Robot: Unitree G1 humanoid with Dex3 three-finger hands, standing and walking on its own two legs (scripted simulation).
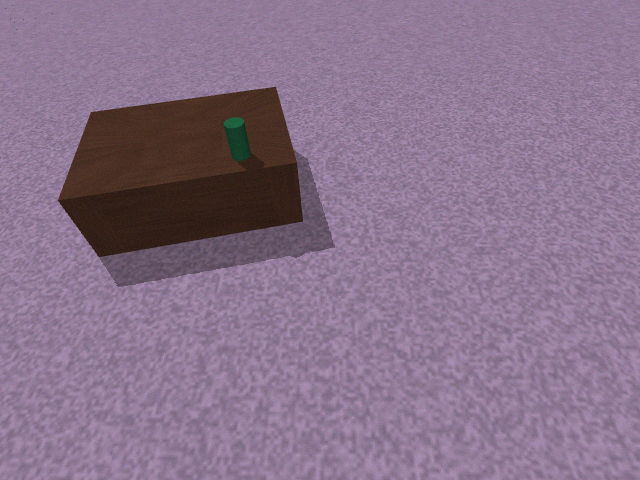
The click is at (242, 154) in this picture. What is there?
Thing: squat round
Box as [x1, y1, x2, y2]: [224, 117, 250, 160]
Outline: 229,118 224,122 224,127 231,155 236,160 245,159 250,155 243,120 238,117
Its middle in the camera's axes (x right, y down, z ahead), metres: -0.32 -0.41 +1.53
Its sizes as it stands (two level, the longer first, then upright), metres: 0.078 0.078 0.149
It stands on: a support 0.33 m high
